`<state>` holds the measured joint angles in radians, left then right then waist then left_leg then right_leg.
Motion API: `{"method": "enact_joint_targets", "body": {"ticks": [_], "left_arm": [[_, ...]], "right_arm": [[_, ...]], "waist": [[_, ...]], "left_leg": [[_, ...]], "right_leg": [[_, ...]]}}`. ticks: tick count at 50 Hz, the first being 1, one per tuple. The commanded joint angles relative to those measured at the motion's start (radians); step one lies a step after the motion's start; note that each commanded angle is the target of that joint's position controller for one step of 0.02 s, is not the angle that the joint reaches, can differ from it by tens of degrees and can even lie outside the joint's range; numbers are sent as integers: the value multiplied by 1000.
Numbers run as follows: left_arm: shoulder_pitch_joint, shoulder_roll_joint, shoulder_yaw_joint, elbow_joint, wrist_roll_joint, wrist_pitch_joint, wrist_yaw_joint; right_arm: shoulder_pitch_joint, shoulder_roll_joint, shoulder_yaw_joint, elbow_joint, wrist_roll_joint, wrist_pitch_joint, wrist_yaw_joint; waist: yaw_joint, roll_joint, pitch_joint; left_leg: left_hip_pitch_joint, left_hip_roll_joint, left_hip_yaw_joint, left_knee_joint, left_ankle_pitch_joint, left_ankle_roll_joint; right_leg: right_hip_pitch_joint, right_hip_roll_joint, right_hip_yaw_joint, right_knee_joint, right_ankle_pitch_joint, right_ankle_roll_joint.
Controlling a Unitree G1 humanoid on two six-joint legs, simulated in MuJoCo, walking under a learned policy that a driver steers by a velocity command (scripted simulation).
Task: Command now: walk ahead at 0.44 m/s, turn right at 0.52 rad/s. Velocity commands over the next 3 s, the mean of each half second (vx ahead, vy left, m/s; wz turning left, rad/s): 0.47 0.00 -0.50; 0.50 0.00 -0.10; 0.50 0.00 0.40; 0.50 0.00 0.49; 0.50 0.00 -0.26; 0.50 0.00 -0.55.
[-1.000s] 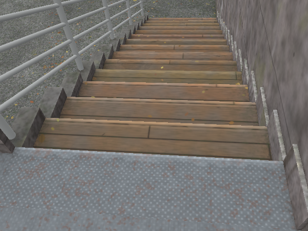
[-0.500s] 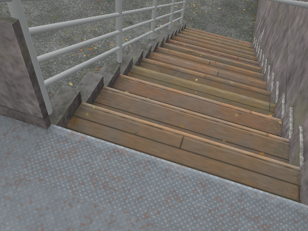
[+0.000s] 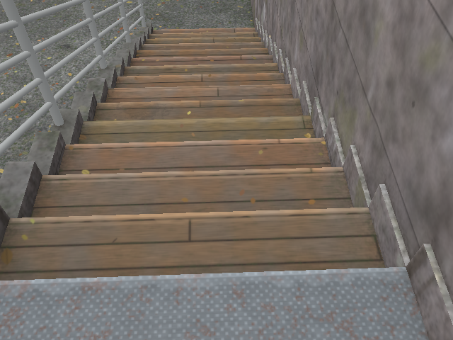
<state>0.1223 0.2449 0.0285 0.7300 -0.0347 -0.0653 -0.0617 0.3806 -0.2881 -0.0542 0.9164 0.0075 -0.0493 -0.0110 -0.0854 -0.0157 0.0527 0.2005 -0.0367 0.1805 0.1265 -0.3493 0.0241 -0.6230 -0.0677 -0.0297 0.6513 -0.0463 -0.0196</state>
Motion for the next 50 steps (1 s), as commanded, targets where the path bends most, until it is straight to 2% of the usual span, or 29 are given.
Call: {"method": "enact_joint_targets", "body": {"ticks": [1, 3, 4, 5, 6, 7, 8, 9, 11, 13, 15, 20, 22, 26, 28, 29, 30, 31, 32, 33, 35, 38, 40, 42, 44, 45, 47, 49, 50], "left_arm": [[-25, 123, 36, -117, -3, -7, -10], [257, 228, 96, -63, -1, 13, 19], [362, 295, 117, -52, 3, 38, 41], [298, 343, 109, -102, 14, 32, 37], [306, 243, 87, -104, 11, 20, 27], [266, 204, 74, -97, 15, 11, 23], [199, 194, 67, -113, 25, 1, 15], [144, 175, 58, -128, 30, -1, 27], [126, 185, 56, -150, 47, -7, 31], [160, 189, 58, -126, 22, -8, 47], [195, 186, 57, -116, 25, -4, 61], [291, 188, 57, -64, 10, -5, 78], [308, 214, 66, -42, 21, -1, 81], [298, 185, 57, -17, 32, 25, 88], [246, 191, 54, -24, 26, 36, 95], [224, 172, 39, -42, 33, 39, 99], [392, 93, 15, -21, 21, 30, 92], [487, 105, 9, 18, 12, 16, 82], [356, 202, 34, 7, -10, 13, 79], [215, 225, 35, -34, -4, 13, 79], [176, 185, 29, -57, 22, 18, 83], [218, 132, 19, -51, 18, 29, 82], [145, 101, -1, -89, 50, 32, 78], [115, 73, -19, -102, 44, 30, 74], [195, 144, 8, -61, 21, 15, 57], [207, 151, 12, -43, 36, 13, 44], [165, 176, 21, -55, 31, 7, 41], [303, 210, 47, -22, 40, -10, 42], [462, 270, 83, 53, 46, -28, 40]], "right_arm": [[-19, -200, -37, -54, -2, -16, -3], [-35, -204, -32, -71, 0, -12, -11], [-14, -148, -12, -94, -22, -20, -9], [80, -36, 23, -137, -24, -52, 12], [-29, -160, -4, -152, 15, -85, 28], [-106, -175, -10, -192, 46, -96, 32], [-146, -165, -4, -207, 34, -97, 29], [-136, -160, -10, -204, 7, -86, 26], [-82, -165, -16, -192, -16, -64, 20], [-68, -142, -18, -203, -32, -42, 6], [-139, -131, -19, -245, -34, -29, -3], [-323, -79, 6, -299, -40, -62, 21], [-375, -70, 6, -324, -33, -73, 35], [-347, -129, -16, -337, -16, -75, 46], [-179, -160, -37, -304, -20, -82, 44], [-19, -216, -53, -276, -34, -88, 42], [114, -283, -76, -240, -34, -76, 39], [154, -207, -59, -210, 7, -66, 45], [81, -137, -39, -233, 25, -59, 32], [-3, -128, -28, -254, 7, -52, 25], [-97, -110, -11, -257, -21, -54, 22], [-126, -112, -13, -231, -1, -54, 22], [-142, -141, -22, -218, 6, -34, 23], [-110, -186, -33, -200, -3, -11, 27], [-126, -190, -29, -208, -17, -30, 36], [-141, -163, -19, -216, -18, -22, 50], [-122, -155, -15, -215, 0, -5, 62], [-142, -152, -12, -220, 6, 9, 61], [-144, -109, -6, -233, 1, 1, 45]], "waist": [[74, 135, -2], [234, 113, -174], [256, -79, -279], [131, -246, -417], [211, -104, -408], [186, -72, -233], [139, 49, -121], [96, 22, -78], [55, -3, -64], [44, -31, -49], [60, -50, -25], [151, -10, 4], [168, -47, -1], [123, -103, 1], [27, -110, -70], [-46, -42, -191], [-19, 247, -368], [-4, 386, -425], [-22, 211, -247], [-10, 73, -125], [68, 21, -36], [120, 61, -19], [97, 52, -8], [62, 70, -43], [83, 47, -100], [82, 65, -109], [73, 73, -78], [176, 77, -116], [233, -16, -141]], "left_leg": [[-75, 289, -17, 206, 1027, 121], [-232, 241, 16, 605, 1037, 59], [-487, 184, 3, 941, 523, 20], [-837, -33, -162, 1295, -249, -22], [-926, 18, -329, 1353, -205, 2], [-970, 62, -299, 1299, -115, 25], [-940, 102, -283, 1203, -42, 24], [-888, 137, -294, 1096, 18, 18], [-789, 153, -296, 1038, 72, -12], [-795, 147, -275, 962, 135, -55], [-834, 126, -263, 875, 256, -87], [-786, 83, -237, 536, 548, -70], [-711, 44, -213, 479, 581, -51], [-729, 34, -232, 446, 318, -6], [-538, 6, -203, 383, 290, 45], [-284, 102, -298, 379, 400, 110], [133, 307, -669, 385, 342, 296], [186, 403, -974, 230, 210, 366], [68, 383, -878, 208, 58, 320], [-110, 355, -738, 192, 99, 294], [-349, 282, -621, 120, 188, 275], [-421, 211, -494, 57, 235, 255], [-462, 166, -386, 43, 298, 248], [-479, 143, -334, 59, 337, 257], [-455, 177, -322, 135, 451, 269], [-446, 169, -309, 167, 507, 266], [-436, 160, -336, 239, 541, 242], [-443, 123, -345, 479, 660, 192], [-509, 49, -305, 770, 572, 132]], "right_leg": [[126, 85, -97, -9, -75, -67], [534, 148, -73, -51, -86, -132], [810, -25, 203, -84, -115, -204], [1043, -277, 831, -245, -254, -419], [992, -287, 860, -368, -363, -389], [849, -242, 696, -385, -353, -333], [673, -199, 586, -405, -253, -305], [572, -152, 492, -413, -166, -280], [453, -106, 416, -444, -37, -276], [401, -64, 341, -446, 16, -265], [364, -37, 307, -425, 38, -259], [361, -16, 288, -376, 3, -199], [355, -21, 283, -348, 34, -189], [527, -95, 366, -263, 182, -179], [549, -70, 344, -100, 441, -146], [441, -11, 295, 136, 372, -102], [89, 152, 208, 571, -109, -20], [-85, 202, 216, 800, -543, -3], [-189, 125, 219, 898, -485, -9], [-190, 75, 171, 882, -402, -13], [-87, -4, 167, 734, -308, -10], [-8, -62, 140, 488, -259, -10], [56, -69, 100, 234, -191, 10], [169, -34, 56, 123, -85, 38], [230, -33, 68, 190, 87, 36], [241, -34, 60, 201, 49, 23], [272, -15, 22, 159, -57, -1], [454, 39, -16, 19, -90, -32], [573, -15, 71, -108, -18, -48]]}}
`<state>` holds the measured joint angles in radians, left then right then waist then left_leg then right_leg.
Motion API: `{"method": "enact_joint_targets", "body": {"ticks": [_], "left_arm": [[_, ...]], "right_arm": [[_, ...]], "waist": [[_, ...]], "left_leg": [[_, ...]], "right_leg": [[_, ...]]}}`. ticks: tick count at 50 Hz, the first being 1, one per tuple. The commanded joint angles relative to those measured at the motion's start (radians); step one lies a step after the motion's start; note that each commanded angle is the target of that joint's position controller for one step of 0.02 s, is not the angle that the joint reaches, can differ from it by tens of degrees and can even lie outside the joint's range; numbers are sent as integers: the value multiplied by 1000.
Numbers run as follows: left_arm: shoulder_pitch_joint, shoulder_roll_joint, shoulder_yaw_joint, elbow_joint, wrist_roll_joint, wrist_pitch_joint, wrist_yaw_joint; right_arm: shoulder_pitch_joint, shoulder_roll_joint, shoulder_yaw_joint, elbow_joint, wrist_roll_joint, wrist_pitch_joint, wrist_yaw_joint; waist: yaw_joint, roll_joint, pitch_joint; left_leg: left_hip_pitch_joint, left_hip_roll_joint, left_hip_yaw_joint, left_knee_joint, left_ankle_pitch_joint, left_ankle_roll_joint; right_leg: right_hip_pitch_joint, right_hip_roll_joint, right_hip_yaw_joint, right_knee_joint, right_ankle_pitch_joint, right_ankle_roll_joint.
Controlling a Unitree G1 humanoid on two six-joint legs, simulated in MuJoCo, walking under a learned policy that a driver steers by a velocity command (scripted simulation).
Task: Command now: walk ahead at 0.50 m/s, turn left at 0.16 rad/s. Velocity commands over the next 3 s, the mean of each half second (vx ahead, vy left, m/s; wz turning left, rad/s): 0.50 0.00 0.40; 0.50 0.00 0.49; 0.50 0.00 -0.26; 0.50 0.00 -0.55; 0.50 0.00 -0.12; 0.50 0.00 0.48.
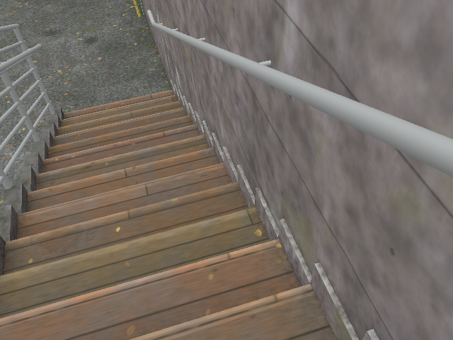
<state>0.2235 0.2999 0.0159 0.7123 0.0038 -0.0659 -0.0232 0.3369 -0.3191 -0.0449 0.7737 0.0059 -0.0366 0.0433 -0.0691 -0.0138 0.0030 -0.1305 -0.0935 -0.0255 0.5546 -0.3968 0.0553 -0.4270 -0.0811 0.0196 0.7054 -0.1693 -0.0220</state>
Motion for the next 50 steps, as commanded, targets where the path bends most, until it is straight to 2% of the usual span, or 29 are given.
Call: {"method": "enact_joint_targets", "body": {"ticks": [1, 2, 3, 5, 7, 8, 11, 15, 19, 20, 21, 22, 23, 24, 25, 26, 27, 28, 30, 32, 34, 36, 39, 42, 45, 47, 48, 49, 50], "left_arm": [[384, 298, 111, 57, 6, -34, -1], [385, 248, 99, 80, -11, -39, -12], [371, 207, 100, 107, -35, -43, -21], [292, 169, 91, 98, -12, -51, -24], [179, 162, 88, 98, 6, -55, 14], [146, 148, 85, 85, -1, -66, 37], [161, 125, 64, 99, -18, -71, 99], [231, 130, 77, 132, -36, -53, 81], [237, 92, 84, 145, -63, -30, 61], [210, 107, 87, 151, -65, -15, 68], [185, 121, 92, 145, -39, -16, 65], [183, 99, 85, 148, -6, -20, 73], [250, 21, 67, 106, 35, -44, 71], [341, 52, 50, 79, 24, -74, 45], [286, 129, 73, 58, 22, -74, 41], [254, 153, 89, 29, -26, -75, 49], [157, 116, 80, -6, -40, -64, 68], [113, 111, 85, -6, -22, -38, 86], [42, 69, 72, -32, 28, -16, 81], [87, 55, 71, 0, 47, -31, 60], [-53, 95, 81, -29, 21, -61, 34], [-138, 52, 62, -51, 72, -82, 17], [-201, -21, 49, -119, 49, -56, -6], [-223, -8, 50, -178, 32, -42, -2], [13, 53, 86, -93, 4, -33, 12], [366, 72, 106, 59, 14, -29, 6], [519, 41, 91, 107, 13, -21, 1], [475, 49, 82, 128, -30, -13, -9], [467, 58, 81, 124, -45, 11, -7]], "right_arm": [[36, 2, 6, -92, 5, -38, -16], [81, 4, 6, -86, 15, -59, -12], [15, -50, -11, -99, 36, -53, -18], [-85, -62, -23, -137, 9, -9, -49], [-76, -34, -21, -146, -26, 33, -41], [-106, -61, -35, -162, -17, 34, -31], [-110, 5, -19, -180, -50, 67, -6], [-154, 40, -16, -172, 3, 72, 5], [-152, 21, -24, -137, -3, 80, -9], [-92, 20, -33, -118, -3, 76, -8], [47, -14, -60, -77, -8, 74, -14], [205, -78, -93, -22, -24, 63, -14], [203, -173, -92, -25, -40, 29, -7], [204, -129, -70, -67, -4, 11, -9], [150, -103, -70, -100, 12, 15, 1], [79, -121, -71, -76, 29, 4, 3], [34, -121, -72, -72, 27, -7, 4], [-54, -34, -39, -92, 31, -13, -5], [-40, -56, -45, -92, 23, -25, -36], [20, -73, -54, -56, -16, -28, -61], [104, -47, -51, -23, 16, -36, -89], [85, -7, -35, -20, 33, -23, -114], [89, 20, -23, 23, 17, 8, -123], [93, 20, -23, -2, 28, 32, -117], [36, 48, -9, -10, 22, 44, -128], [29, 72, -1, 24, 38, 26, -86], [158, 117, 1, 55, 37, 6, -55], [305, 96, 0, 61, 60, -15, -60], [290, 47, -6, 55, 50, -18, -73]], "waist": [[140, -276, -108], [114, -278, -81], [115, -187, -13], [109, 29, 47], [67, -13, 44], [51, -19, 63], [58, -114, 49], [97, -153, 79], [124, -121, 134], [76, -128, 120], [8, -86, 41], [-70, 92, -4], [-9, 397, 12], [17, 446, -217], [18, 214, -271], [91, 38, -245], [98, 77, -192], [135, -13, -57], [121, 54, 12], [124, 78, -82], [86, 36, -16], [63, 22, 15], [32, 97, 0], [23, 149, 29], [111, 148, 24], [230, -5, -68], [231, -239, -198], [144, -435, -181], [141, -405, -158]], "left_leg": [[-442, -45, -75, 681, -46, 28], [-652, -58, -179, 790, -266, 26], [-777, -1, -189, 832, -225, 29], [-766, 66, -182, 673, -57, 30], [-646, 109, -168, 583, 177, 9], [-643, 124, -207, 430, 398, 9], [-371, 29, -44, 161, 861, -23], [-283, 58, -35, 119, 869, -8], [-353, 107, -5, 13, 723, -5], [-264, 102, 27, -68, 660, 14], [-41, 68, 80, -133, 701, 48], [197, 78, 20, -204, 762, 121], [385, 154, -89, 81, 1239, 149], [451, 261, -242, 120, 1254, 239], [372, 300, -339, 41, 1041, 293], [272, 353, -498, -40, 582, 327], [183, 423, -744, -98, 269, 356], [0, 383, -674, -137, 340, 336], [-112, 351, -650, -137, 436, 318], [-88, 287, -586, -95, 551, 301], [-61, 193, -497, -24, 387, 246], [-339, 51, -331, -1, 231, 172], [-444, -17, -314, 45, 149, 147], [-247, -1, -408, 202, 188, 152], [-85, 35, -457, 449, 374, 149], [-310, -47, -319, 932, 217, 78], [-608, -171, -237, 1315, -406, 22], [-858, -159, -273, 1519, -499, -1], [-939, -93, -217, 1621, -483, -30]], "right_leg": [[489, -246, 425, -273, 170, -220], [508, -351, 600, -330, 212, -336], [479, -359, 581, -322, 71, -330], [345, -318, 409, -305, -6, -237], [205, -303, 322, -322, -64, -204], [178, -235, 216, -285, -147, -133], [-58, -119, -37, -236, -184, -59], [-71, -170, -91, -88, -250, -46], [69, -215, -68, 148, -176, -7], [70, -218, -82, 269, -32, 7], [24, -194, -120, 454, 112, 15], [-127, -92, -165, 896, -8, 41], [-520, -8, -128, 1324, -581, 52], [-545, -46, 55, 1210, -425, 9], [-523, -31, 83, 1143, -325, 22], [-570, -42, 127, 940, -179, 19], [-651, -58, 146, 887, -166, 30], [-618, -65, 169, 725, -86, 69], [-554, -61, 205, 470, -85, 108], [-463, -36, 179, 443, 78, 90], [-525, -20, 191, 238, 346, 51], [-197, 52, 86, -45, 732, 20], [51, 120, 46, -115, 770, 14], [-16, 99, 103, -239, 575, 7], [82, -19, 168, -367, 511, -19], [529, -73, 143, -342, 644, -51], [879, -159, 207, -43, 799, -139], [916, -207, 376, 16, 859, -209], [848, -221, 410, -30, 698, -250]]}}
Over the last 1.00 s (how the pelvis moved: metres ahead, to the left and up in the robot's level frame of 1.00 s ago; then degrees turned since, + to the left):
0.55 -0.10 0.00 -16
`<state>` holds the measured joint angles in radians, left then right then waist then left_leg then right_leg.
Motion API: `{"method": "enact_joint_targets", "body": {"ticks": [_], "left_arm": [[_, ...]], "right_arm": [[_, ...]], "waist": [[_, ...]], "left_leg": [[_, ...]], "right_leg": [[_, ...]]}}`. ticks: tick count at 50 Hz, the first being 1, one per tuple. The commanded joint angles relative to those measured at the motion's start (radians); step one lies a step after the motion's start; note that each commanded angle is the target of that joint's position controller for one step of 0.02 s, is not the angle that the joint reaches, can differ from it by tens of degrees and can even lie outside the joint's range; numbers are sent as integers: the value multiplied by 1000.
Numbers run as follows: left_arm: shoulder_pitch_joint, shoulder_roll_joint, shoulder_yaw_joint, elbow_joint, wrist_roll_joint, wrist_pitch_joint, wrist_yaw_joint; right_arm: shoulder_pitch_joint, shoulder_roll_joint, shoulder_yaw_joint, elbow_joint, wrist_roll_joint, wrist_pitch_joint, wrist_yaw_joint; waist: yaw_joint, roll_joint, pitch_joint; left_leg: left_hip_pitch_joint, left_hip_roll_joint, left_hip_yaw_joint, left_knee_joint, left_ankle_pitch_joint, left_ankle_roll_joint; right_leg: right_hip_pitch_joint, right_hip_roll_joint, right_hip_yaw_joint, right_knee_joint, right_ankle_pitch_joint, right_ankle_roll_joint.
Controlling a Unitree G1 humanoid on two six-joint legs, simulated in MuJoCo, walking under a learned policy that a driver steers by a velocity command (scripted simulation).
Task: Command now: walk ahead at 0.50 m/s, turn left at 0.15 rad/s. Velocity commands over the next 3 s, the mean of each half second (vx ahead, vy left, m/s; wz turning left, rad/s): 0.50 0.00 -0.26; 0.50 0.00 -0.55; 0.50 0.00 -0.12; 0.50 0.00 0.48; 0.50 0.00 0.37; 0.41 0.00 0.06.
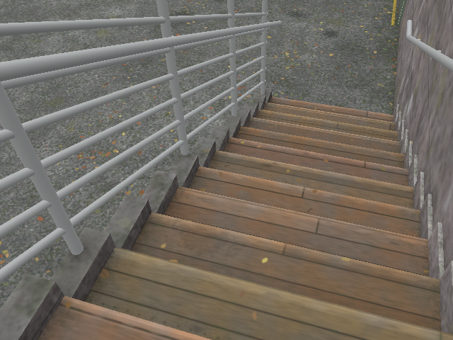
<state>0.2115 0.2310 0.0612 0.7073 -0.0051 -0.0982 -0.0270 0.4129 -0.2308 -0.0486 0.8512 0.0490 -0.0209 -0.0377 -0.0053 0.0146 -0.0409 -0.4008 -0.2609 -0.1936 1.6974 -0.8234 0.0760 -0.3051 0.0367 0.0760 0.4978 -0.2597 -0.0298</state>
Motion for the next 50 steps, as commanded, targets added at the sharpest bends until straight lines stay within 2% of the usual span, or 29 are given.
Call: {"method": "enact_joint_targets", "body": {"ticks": [1, 2, 3, 4, 7, 9, 10, 12, 13, 16, 17, 19, 21, 23, 24, 25, 26, 27, 28, 29, 31, 32, 35, 38, 41, 42, 45, 48, 50], "left_arm": [[422, 215, 63, 150, -53, 53, 2], [287, 112, 30, 109, -21, 60, 4], [176, 128, 27, 84, -13, 45, 12], [116, 83, 4, 67, -9, 19, 28], [164, 96, 7, 88, -29, 8, 66], [244, 113, 13, 125, -13, 21, 71], [243, 137, 22, 116, 9, 21, 59], [338, 77, 18, 134, -55, 22, 71], [434, 64, 13, 162, -63, 18, 82], [463, 76, 26, 178, -26, 28, 91], [441, 40, 20, 171, -42, 48, 96], [387, 47, 16, 161, -47, 79, 103], [319, 68, 24, 129, -26, 99, 125], [361, 49, 21, 148, -17, 89, 99], [389, 34, 19, 180, -23, 82, 70], [478, -52, 0, 226, -27, 58, 41], [624, -61, -11, 200, -66, 40, 39], [589, -21, -21, 122, -98, 36, 54], [409, 18, -9, 88, -80, 59, 79], [252, 77, 7, 59, -64, 88, 103], [209, 40, 2, 24, -16, 131, 116], [219, 56, 14, 9, -17, 128, 103], [110, 22, 11, -50, 14, 96, 69], [203, 4, 15, 12, -15, 81, 33], [60, 47, 27, -33, -15, 103, 27], [-10, 83, 35, -69, -17, 99, 17], [-130, 45, 29, -122, -15, 79, -15], [-169, 22, 11, -138, -16, 58, -29], [-232, 23, 3, -160, 2, 64, -57]], "right_arm": [[119, -68, -3, -105, 34, -36, -4], [-84, -111, -18, -136, 21, -4, -25], [-172, -97, -15, -175, 25, 6, -40], [-179, -102, -18, -167, 10, -2, -41], [-315, -46, -10, -225, -89, -42, -27], [-284, 26, 8, -228, -74, -35, -3], [-204, -3, -3, -189, -69, -46, 16], [-287, -35, -13, -188, -73, -59, 35], [-391, -49, -17, -213, -64, -75, 53], [-557, -33, -3, -254, -45, -113, 86], [-578, -20, 11, -269, -53, -113, 94], [-524, 21, 11, -288, -57, -107, 93], [-381, -11, -8, -262, -17, -84, 70], [-228, -68, -40, -197, -26, -76, 55], [-44, -84, -48, -134, -38, -71, 60], [162, -126, -56, -57, -71, -65, 67], [202, -191, -59, -21, -71, -54, 87], [210, -296, -93, 14, -31, -41, 105], [151, -187, -68, 34, -19, -32, 101], [33, -82, -30, 7, -48, -32, 92], [-118, -14, 5, 12, -70, -49, 89], [-171, 38, 27, 11, -68, -55, 76], [-94, -18, 21, 62, -97, -64, 29], [4, -120, 2, 107, -99, -77, 12], [99, -55, 4, 147, -46, -80, 20], [112, -65, 2, 138, -51, -81, 22], [187, -67, 2, 148, -87, -80, 18], [231, -51, 3, 153, -68, -73, -8], [171, -80, -1, 98, -81, -60, -12]], "waist": [[42, -382, -68], [13, -8, 50], [-22, -51, 163], [-68, 6, 194], [-5, -148, 173], [-10, -178, 56], [-27, -154, -3], [29, -62, 15], [77, -28, 50], [123, -21, 73], [144, 43, 105], [136, -17, 90], [80, -124, 93], [26, -74, 45], [-69, -37, -36], [-115, 134, -148], [-32, 360, -212], [-11, 444, -279], [-27, 196, -93], [-24, 39, 32], [42, 30, 132], [95, 66, 144], [72, 82, 125], [75, 100, 0], [10, 9, 88], [-9, 7, 98], [-71, 64, 155], [-87, 47, 216], [-131, -25, 200]], "left_leg": [[-769, 121, 52, 395, 60, -70], [-756, 234, 66, 190, 294, -34], [-682, 269, 66, 96, 365, -32], [-599, 333, 16, -138, 561, -26], [-266, 316, 126, -716, 829, -87], [-113, 269, 139, -774, 837, -110], [-53, 271, 128, -699, 973, -85], [-276, 312, 20, -809, 1066, -36], [-499, 315, -10, -939, 1062, -27], [-573, 295, -40, -1020, 994, -29], [-421, 286, 1, -1204, 1186, -47], [-44, 247, 60, -1321, 1331, -75], [82, 303, 7, -1390, 1249, -59], [263, 326, 50, -1427, 1161, -56], [554, 364, 57, -1229, 1191, -47], [833, 475, -14, -1010, 1375, -19], [886, 622, -240, -1010, 1423, 56], [871, 796, -533, -1208, 883, 221], [685, 726, -517, -1388, 467, 201], [448, 664, -398, -1440, 333, 189], [77, 623, -290, -1410, 407, 161], [-2, 534, -166, -1395, 422, 76], [-67, 454, 36, -1417, 730, 56], [89, 513, 21, -1361, 926, 115], [331, 547, 7, -1287, 881, 93], [384, 525, 43, -1270, 788, 60], [419, 548, 35, -1212, 753, 64], [433, 557, 79, -1145, 798, 43], [232, 502, 221, -1120, 661, 8]], "right_leg": [[649, -405, 606, -46, 268, -361], [390, -378, 628, -190, -185, -313], [163, -374, 710, -215, -200, -298], [4, -296, 601, -183, -159, -224], [-196, -78, 291, -196, 346, -181], [-139, -112, 273, -131, 594, -201], [-127, -127, 283, -74, 581, -207], [117, -132, 373, 69, 365, -222], [299, -139, 416, 126, 182, -236], [341, -159, 538, 185, 86, -245], [185, -67, 420, 228, -16, -205], [-57, -7, 378, 237, -38, -161], [-36, -4, 392, 353, -31, -147], [-14, 57, 331, 612, -121, -101], [-224, 88, 269, 830, -254, -66], [-474, 161, 252, 1237, -683, -27], [-651, 141, 224, 1574, -660, 10], [-783, 91, 141, 1703, -561, 39], [-869, 27, 42, 1602, -387, 39], [-818, -22, 9, 1492, -253, 22], [-661, -79, 84, 1402, -177, -10], [-614, -98, 127, 1211, 2, -30], [-515, -80, 73, 791, 266, -6], [-442, -77, 115, 730, 440, 5], [-713, -81, 230, 616, 428, -34], [-744, -70, 224, 498, 490, -41], [-805, -68, 187, 467, 511, -47], [-834, -88, 181, 405, 534, -39], [-540, -65, 40, 201, 774, -19]]}}
Over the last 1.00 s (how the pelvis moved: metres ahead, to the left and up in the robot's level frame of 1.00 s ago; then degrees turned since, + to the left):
0.49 0.14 -0.29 31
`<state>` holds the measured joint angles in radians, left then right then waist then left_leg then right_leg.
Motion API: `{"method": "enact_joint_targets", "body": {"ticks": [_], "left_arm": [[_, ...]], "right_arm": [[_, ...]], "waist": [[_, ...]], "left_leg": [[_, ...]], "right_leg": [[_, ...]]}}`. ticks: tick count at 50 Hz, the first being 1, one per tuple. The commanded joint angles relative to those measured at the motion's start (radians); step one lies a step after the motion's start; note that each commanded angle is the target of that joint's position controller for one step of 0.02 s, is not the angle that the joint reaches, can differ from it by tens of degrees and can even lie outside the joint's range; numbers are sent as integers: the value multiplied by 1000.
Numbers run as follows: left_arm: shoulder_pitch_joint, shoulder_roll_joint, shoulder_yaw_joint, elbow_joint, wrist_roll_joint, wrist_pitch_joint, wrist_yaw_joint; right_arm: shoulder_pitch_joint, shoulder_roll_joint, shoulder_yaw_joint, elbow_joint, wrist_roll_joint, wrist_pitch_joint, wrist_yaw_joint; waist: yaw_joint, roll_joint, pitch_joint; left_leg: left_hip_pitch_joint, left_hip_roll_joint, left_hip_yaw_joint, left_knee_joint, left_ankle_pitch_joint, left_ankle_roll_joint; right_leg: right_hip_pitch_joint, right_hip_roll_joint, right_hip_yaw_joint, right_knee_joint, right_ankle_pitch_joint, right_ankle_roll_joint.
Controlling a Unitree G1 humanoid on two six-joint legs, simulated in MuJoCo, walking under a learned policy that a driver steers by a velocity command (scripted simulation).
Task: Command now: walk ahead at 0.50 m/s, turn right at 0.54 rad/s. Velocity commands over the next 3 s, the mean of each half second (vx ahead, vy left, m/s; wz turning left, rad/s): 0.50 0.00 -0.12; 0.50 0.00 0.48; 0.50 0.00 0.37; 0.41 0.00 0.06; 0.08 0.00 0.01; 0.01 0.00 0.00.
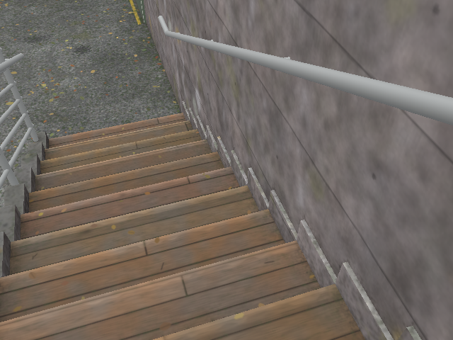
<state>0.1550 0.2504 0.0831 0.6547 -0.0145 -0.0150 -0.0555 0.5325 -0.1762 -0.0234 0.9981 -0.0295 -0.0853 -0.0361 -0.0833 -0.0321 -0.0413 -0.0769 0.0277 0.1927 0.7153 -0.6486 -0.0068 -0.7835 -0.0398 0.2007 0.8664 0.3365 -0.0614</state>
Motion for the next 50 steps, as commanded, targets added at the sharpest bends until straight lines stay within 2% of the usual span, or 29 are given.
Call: {"method": "enact_joint_targets", "body": {"ticks": [1, 5, 6, 7, 8, 9, 10, 11, 12, 13, 14, 15, 18, 21, 24, 26, 33, 36, 37, 38, 39, 40, 41, 42, 44, 46, 47, 49, 50], "left_arm": [[-193, -7, -24, -111, -2, -12, -34], [-225, 18, -21, -108, -14, -13, -35], [-113, 53, -6, -59, -2, -22, -24], [114, 115, 30, 29, -13, -26, -7], [276, 172, 54, 83, 3, -18, 16], [349, 221, 29, 119, 37, -18, 19], [440, 217, 19, 109, 36, -7, 21], [508, 226, 28, 157, 4, 10, 18], [461, 244, 29, 214, -10, 13, 29], [271, 172, 5, 158, 6, 1, 38], [179, 189, -2, 144, 38, -29, 35], [120, 122, -21, 134, 54, -65, 22], [87, 76, -46, 186, 42, -83, 44], [184, 128, -36, 230, 57, -77, 81], [263, 64, -47, 259, -9, -79, 106], [294, 46, -55, 276, -11, -77, 134], [306, 126, -19, 236, 7, -41, 144], [284, 164, 2, 231, 9, -20, 134], [242, 182, 10, 252, 15, -39, 124], [216, 161, 12, 227, 19, -66, 124], [448, 38, -31, 220, 48, -99, 89], [370, 103, -27, 164, 39, -116, 70], [235, 109, -32, 88, 8, -113, 79], [100, 84, -36, 55, -17, -97, 108], [100, 74, -30, 73, -5, -68, 141], [123, 136, 4, 83, 31, -63, 134], [44, 102, -2, 39, 66, -73, 127], [180, 73, -10, 94, 47, -91, 86], [147, 112, 2, 92, 32, -97, 66]], "right_arm": [[25, -139, -24, -56, 7, 14, -9], [53, -133, -27, -28, 41, 38, 4], [45, -173, -38, -14, 40, 43, 10], [-1, -220, -50, -3, 38, 32, 7], [15, -217, -57, 23, 38, 22, 16], [125, -93, -31, 26, 19, 10, 21], [241, -122, -23, 15, 68, -37, 44], [69, -196, -33, -85, 88, -53, 48], [-81, -166, -20, -163, 97, -42, 20], [-165, -198, -29, -180, 100, -16, -17], [-136, -151, -21, -184, 88, 20, -28], [-68, -156, -30, -159, 65, 43, -31], [-114, -122, -49, -193, 36, 73, -10], [-121, -121, -51, -205, 28, 75, 25], [-292, -182, -80, -273, 33, 63, 52], [-392, -151, -70, -313, 22, 57, 69], [-506, -117, -46, -386, 46, 72, 113], [-311, -182, -82, -294, 63, 61, 101], [-144, -224, -113, -227, 46, 62, 81], [22, -289, -118, -178, 37, 51, 79], [-12, -346, -98, -185, 23, 53, 96], [50, -319, -108, -201, 66, 76, 101], [81, -322, -108, -195, 66, 78, 87], [-25, -275, -96, -215, 58, 76, 71], [-220, -177, -54, -255, 37, 35, 58], [-314, -179, -52, -300, 54, 9, 44], [-296, -202, -58, -288, 62, 14, 18], [-247, -220, -62, -260, 18, 29, -4], [-165, -171, -60, -231, 46, 21, -11]], "waist": [[-61, 16, 208], [-109, 93, 250], [-50, 120, 184], [96, 145, 88], [189, 55, -2], [158, -207, -150], [195, -243, -430], [264, -187, -497], [215, -108, -400], [161, 109, -167], [105, 112, -94], [49, 209, -63], [12, -5, 54], [7, -52, -36], [68, -72, 55], [98, -95, 72], [175, -94, 187], [96, -61, 115], [-20, -12, 9], [-107, 203, -11], [50, 453, -219], [-24, 397, -369], [-55, 349, -383], [-23, 107, -227], [112, -32, -35], [169, 1, 68], [149, 52, 62], [161, 170, -124], [120, 130, -104]], "left_leg": [[-185, 196, -128, -138, 416, 86], [-82, 205, -121, 34, 514, 91], [-64, 215, -131, 161, 708, 100], [-108, 211, -149, 365, 850, 96], [-259, 156, -113, 670, 765, 53], [-591, 39, -141, 1202, -245, -16], [-734, -33, -472, 1355, -324, -47], [-833, -31, -447, 1253, -249, -65], [-950, 22, -319, 1181, -136, -71], [-894, 34, -265, 1072, 48, -59], [-812, 30, -299, 1149, 102, -71], [-689, 58, -404, 928, 306, -43], [-602, 65, -410, 521, 485, -51], [-592, 17, -385, 508, 662, -43], [-665, -27, -442, 146, 1016, -3], [-606, -47, -397, 5, 1232, -2], [-589, 4, -304, -93, 926, 12], [-282, -20, -169, -217, 753, 58], [22, -49, -150, -283, 940, 111], [233, 13, -238, -271, 1297, 199], [599, 166, -496, 83, 1557, 355], [634, 229, -639, -20, 1324, 432], [586, 284, -804, -219, 864, 463], [373, 283, -885, -323, 582, 422], [-55, 253, -872, -274, 573, 353], [-376, 82, -633, -324, 652, 287], [-423, 44, -593, -328, 751, 285], [-329, 57, -566, -219, 1047, 293], [-135, 74, -621, -162, 956, 303]], "right_leg": [[83, 18, -125, -243, 161, 30], [201, 19, -201, -448, 20, 33], [339, 40, -218, -436, -39, 9], [594, 40, -215, -457, -36, -25], [879, 18, -205, -454, 80, -63], [1239, -147, -72, -192, 555, -156], [1470, -287, 155, -7, 538, -327], [1445, -349, 296, -241, 131, -426], [1328, -367, 398, -428, -318, -388], [998, -338, 369, -536, -457, -314], [776, -414, 440, -516, -340, -350], [570, -381, 346, -479, -306, -294], [360, -237, 87, -514, -257, -197], [443, -240, 13, -443, -28, -201], [518, -150, -107, -398, -347, -91], [501, -129, -159, -317, -502, -59], [502, -231, -106, -81, -499, -46], [488, -218, -189, 214, -255, 4], [399, -155, -223, 475, -108, 23], [172, -43, -302, 1008, -543, 94], [-198, 19, -177, 1324, -1209, 132], [-286, -1, -116, 1256, -1192, 148], [-376, 15, -129, 1185, -1101, 149], [-402, -31, -137, 1086, -985, 125], [-268, -93, -51, 850, -769, 78], [-30, -86, -56, 358, -506, 89], [63, -61, -102, 180, -436, 109], [244, -33, -103, 251, -226, 117], [43, -67, -16, 208, -154, 106]]}}
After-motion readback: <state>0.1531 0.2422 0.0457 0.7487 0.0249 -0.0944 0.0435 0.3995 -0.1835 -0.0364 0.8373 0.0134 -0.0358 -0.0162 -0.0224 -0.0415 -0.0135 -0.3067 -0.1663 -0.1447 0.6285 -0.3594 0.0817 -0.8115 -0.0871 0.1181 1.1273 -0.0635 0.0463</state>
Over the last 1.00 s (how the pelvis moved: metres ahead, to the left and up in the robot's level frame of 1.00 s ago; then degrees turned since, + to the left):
0.49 -0.02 -0.19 -31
